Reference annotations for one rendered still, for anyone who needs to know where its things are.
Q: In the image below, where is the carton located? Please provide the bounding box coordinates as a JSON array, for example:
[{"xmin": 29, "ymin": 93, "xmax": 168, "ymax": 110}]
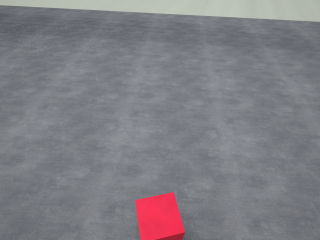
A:
[{"xmin": 135, "ymin": 192, "xmax": 185, "ymax": 240}]

